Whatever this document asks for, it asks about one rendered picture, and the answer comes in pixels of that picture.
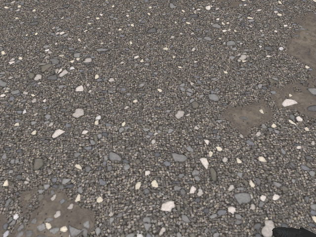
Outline robot right hand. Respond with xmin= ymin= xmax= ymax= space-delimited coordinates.
xmin=272 ymin=227 xmax=316 ymax=237

